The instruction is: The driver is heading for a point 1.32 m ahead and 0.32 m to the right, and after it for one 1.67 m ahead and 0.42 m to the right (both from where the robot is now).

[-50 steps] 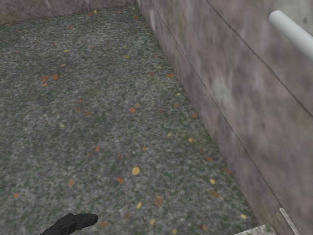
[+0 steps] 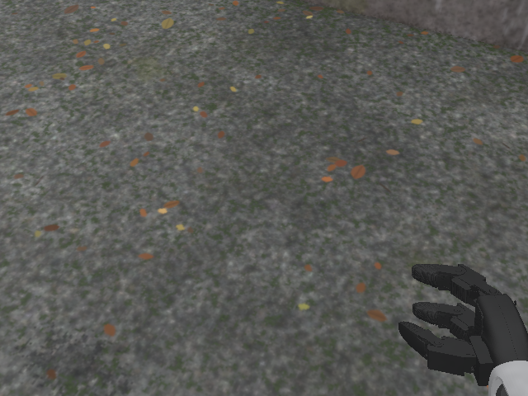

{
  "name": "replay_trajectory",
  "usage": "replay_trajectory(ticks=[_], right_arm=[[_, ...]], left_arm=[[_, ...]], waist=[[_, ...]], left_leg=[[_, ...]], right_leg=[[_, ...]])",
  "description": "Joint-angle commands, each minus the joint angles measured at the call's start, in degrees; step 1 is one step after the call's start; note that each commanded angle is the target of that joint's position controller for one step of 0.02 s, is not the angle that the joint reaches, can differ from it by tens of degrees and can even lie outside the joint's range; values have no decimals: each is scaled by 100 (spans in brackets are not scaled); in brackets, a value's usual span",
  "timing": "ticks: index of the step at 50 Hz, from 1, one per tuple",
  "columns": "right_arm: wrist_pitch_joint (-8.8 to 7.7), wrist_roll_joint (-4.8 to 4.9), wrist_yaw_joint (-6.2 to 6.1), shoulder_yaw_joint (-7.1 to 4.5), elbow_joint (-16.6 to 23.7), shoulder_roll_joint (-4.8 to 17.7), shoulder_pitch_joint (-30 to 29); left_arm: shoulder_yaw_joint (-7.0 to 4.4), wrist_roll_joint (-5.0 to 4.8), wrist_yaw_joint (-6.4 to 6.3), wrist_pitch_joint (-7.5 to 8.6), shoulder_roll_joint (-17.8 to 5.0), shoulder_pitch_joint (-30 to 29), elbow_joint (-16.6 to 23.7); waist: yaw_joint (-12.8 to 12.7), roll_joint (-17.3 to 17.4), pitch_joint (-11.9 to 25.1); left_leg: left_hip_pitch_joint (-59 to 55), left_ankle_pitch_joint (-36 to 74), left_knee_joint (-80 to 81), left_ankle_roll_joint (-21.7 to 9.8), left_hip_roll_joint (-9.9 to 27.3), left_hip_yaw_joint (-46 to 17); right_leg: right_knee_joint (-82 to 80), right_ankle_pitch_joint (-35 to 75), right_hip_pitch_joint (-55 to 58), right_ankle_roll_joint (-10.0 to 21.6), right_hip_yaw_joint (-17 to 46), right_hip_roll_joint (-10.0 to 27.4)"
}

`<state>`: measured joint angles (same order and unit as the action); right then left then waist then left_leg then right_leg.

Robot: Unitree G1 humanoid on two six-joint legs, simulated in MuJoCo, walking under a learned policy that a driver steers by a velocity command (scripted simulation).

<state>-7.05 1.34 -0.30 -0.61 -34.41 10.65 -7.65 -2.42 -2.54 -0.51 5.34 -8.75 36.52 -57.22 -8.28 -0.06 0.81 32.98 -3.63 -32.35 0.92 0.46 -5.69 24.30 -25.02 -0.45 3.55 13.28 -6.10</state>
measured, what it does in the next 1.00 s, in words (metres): goes down, turning right: left foot, then right foot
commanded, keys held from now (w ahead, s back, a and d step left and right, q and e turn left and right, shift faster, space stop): w+e+shift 0.50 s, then w+shift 0.02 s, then w+q+shift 0.10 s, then q+shift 0.38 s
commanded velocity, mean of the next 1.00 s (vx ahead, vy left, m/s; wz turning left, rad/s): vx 0.81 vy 0.00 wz -0.34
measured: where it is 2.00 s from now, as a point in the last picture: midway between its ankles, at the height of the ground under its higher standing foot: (452, 280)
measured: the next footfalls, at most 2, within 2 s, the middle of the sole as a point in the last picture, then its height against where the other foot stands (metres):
left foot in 0.02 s outside the picture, level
right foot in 0.46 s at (395, 388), level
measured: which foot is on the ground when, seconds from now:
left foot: up 0.00-0.00, down 0.02-0.44, up 0.46-0.90, down 0.92-1.00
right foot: down 0.00-0.02, up 0.04-0.44, down 0.46-0.92, up 0.94-1.00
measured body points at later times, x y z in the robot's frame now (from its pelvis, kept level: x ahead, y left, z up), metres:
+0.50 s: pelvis +0.41 -0.10 -0.04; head +0.43 -0.13 +0.41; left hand +0.72 +0.04 -0.10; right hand +0.30 -0.37 -0.17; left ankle +0.20 +0.15 -0.64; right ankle +0.52 -0.20 -0.73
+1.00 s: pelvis +0.76 -0.26 -0.02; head +0.80 -0.28 +0.42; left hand +1.01 -0.07 -0.12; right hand +0.79 -0.56 -0.13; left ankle +0.93 -0.30 -0.73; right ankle +0.58 -0.31 -0.60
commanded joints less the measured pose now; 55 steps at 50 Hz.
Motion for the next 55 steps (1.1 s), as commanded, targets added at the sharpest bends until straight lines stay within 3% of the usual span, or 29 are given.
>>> replay_trajectory(ticks=[1,2,3,4,6,8,10,17,19,21,23,24,25,26,27,28,30,34,38,41,43,45,46,47,48,49,50,53,55], right_arm=[[-65,-14,-9,-510,-267,1102,2123],[-5,3,-90,-607,-471,1546,3523],[-32,-151,23,-608,-584,1743,3459],[-14,-102,7,-513,-531,1142,3072],[29,-76,11,-414,-676,752,2535],[22,-233,64,-335,-817,441,2130],[15,-167,105,-314,-923,329,1930],[-48,-134,-56,-493,-1046,1239,1939],[-24,-139,-39,-556,-1059,1629,2147],[128,-114,-35,-641,-999,1994,2270],[188,-83,-46,-666,-785,2125,1898],[72,-198,-17,-417,-755,1233,2074],[-195,-94,66,-156,-215,630,2978],[-395,14,88,-238,-123,1381,2306],[-405,221,63,-253,-131,1431,1922],[-349,156,-11,-214,-197,1305,1848],[-77,68,-12,-224,-470,1198,2317],[204,-67,-15,-164,-319,982,1766],[13,-93,243,-74,-275,637,1067],[-29,-43,481,-165,-178,831,948],[12,-67,601,-323,-249,1127,1623],[169,-27,526,-592,-665,1666,3572],[228,-13,381,-611,-858,1750,4328],[140,-361,312,-498,-598,1873,3579],[172,-528,226,-574,-52,2119,2682],[291,-416,184,-575,357,1836,2098],[387,-166,165,-480,394,1511,1891],[488,-89,105,-478,464,1464,1605],[548,-77,32,-522,382,1539,1830]], left_arm=[[-126,63,11,103,-945,-1176,806],[-37,239,13,148,-722,-1258,1024],[123,-166,8,171,-205,-392,1181],[26,-248,-50,81,-626,-796,1129],[-61,-34,-31,-46,-762,-1732,1357],[-129,27,31,-148,-632,-1949,1511],[-106,-36,104,-291,-468,-2179,1761],[-44,123,425,-281,-806,-3391,2428],[-139,90,476,-279,-1093,-3443,2528],[-299,-13,461,-349,-1499,-2947,2526],[-657,26,395,-474,-2200,-522,1875],[-639,-20,294,-538,-2340,-281,1581],[-568,148,331,-379,-2687,-999,2026],[-522,182,326,-295,-2181,-958,2187],[-453,234,309,-182,-1939,-975,2053],[-377,254,329,-73,-1787,-1447,2082],[-217,403,302,33,-1416,-2178,2172],[-125,256,165,126,-1264,-2066,1775],[-108,376,-104,151,-1319,-1797,1620],[-142,354,-246,23,-1492,-1702,1527],[-214,359,-354,-137,-1643,-1953,1644],[-274,434,-400,-257,-1704,-2709,1955],[-217,405,-286,-237,-1458,-3109,2079],[4,497,-68,-222,-427,-1946,2285],[66,328,85,-128,-883,-1003,2257],[-46,258,126,-140,-1539,-1607,2287],[-112,323,66,-212,-1635,-2333,2416],[-122,383,-74,-461,-1451,-2538,2505],[-95,448,-167,-436,-1244,-2590,2460]], waist=[[1887,-233,832],[2297,360,1970],[1670,2421,2495],[1691,1767,1290],[1473,454,-122],[1066,478,-415],[884,525,-476],[893,-63,-815],[761,136,-645],[288,685,-226],[-950,603,809],[-588,-816,539],[589,-2451,1762],[20,-1256,2095],[126,-472,1119],[484,519,580],[985,339,195],[987,84,-654],[491,69,-433],[429,-215,-226],[793,-487,200],[1837,-648,839],[2287,425,810],[954,2280,918],[759,1537,2503],[893,395,2123],[828,-715,1160],[508,-359,233],[613,-115,362]], left_leg=[[-4460,-205,-9,-395,170,-140],[-6046,-1404,-13,-706,1223,-1311],[-6534,-3152,1265,-1534,2616,-4311],[-5859,-4167,1660,-1467,2417,-4432],[-4351,-2207,1800,-1224,1914,-2470],[-3328,-1023,1976,-1008,1576,-1273],[-2925,-449,2162,-880,1567,-556],[-2344,722,2663,-516,1096,1591],[-2930,2875,2333,-435,1192,1763],[-3686,5918,1066,-409,1367,1844],[-2544,6353,-2079,-330,1254,1729],[-678,-471,-4643,-70,318,1499],[1260,-3075,-6330,-31,-483,328],[1502,-2274,-5937,-304,-129,-353],[1531,-1932,-5498,-399,72,-153],[1181,-1603,-5018,-386,379,-126],[356,-1232,-4591,-318,859,-157],[318,-686,-3289,-93,957,274],[-352,2220,-758,-73,245,892],[-357,2811,109,-118,-111,1075],[-875,2195,128,-192,-473,1260],[-2631,1435,-214,-454,-569,1045],[-3458,2567,435,-746,-44,381],[-4659,5088,-219,-1631,927,-2098],[-5186,3221,873,-2385,1864,-4123],[-4406,649,1301,-2315,1660,-4009],[-3239,-899,1621,-2003,1263,-3548],[-1419,-1206,1951,-1461,421,-2754],[-1356,305,1643,-1423,194,-2274]], right_leg=[[1544,3978,-2479,394,626,737],[3274,2422,-3171,242,265,348],[4925,-212,-4362,149,-49,212],[5543,-25,-5275,160,-340,637],[5476,699,-5401,149,-660,1049],[5136,851,-4908,121,-656,1353],[4927,852,-4878,65,-719,1572],[2466,3402,-3762,57,-1557,1302],[2066,3217,-3127,254,-1981,885],[2175,2158,-2525,447,-2391,386],[1607,2253,619,911,-2057,212],[1706,2195,1787,1131,-858,746],[376,286,3101,2435,2723,1884],[-792,-1212,2922,2160,3625,2146],[-1139,-1115,1928,1833,3290,2153],[-1124,-546,779,1610,2772,2086],[-1034,385,-765,1398,1550,1728],[-1183,4132,-1924,842,-583,1211],[-1114,4950,-1547,80,-1800,790],[-670,5162,-508,-192,-1968,986],[289,6189,-30,-387,-2050,1138],[2481,6896,-689,-508,-1990,1189],[5099,3317,-1547,-698,-2104,394],[7171,-1601,-3893,-993,-1255,-510],[7614,-1033,-3964,-803,-125,-329],[7070,-429,-3968,-525,-97,-19],[6390,-98,-4066,-456,-293,186],[4770,257,-3464,-538,-356,454],[4126,387,-3334,-695,-487,400]])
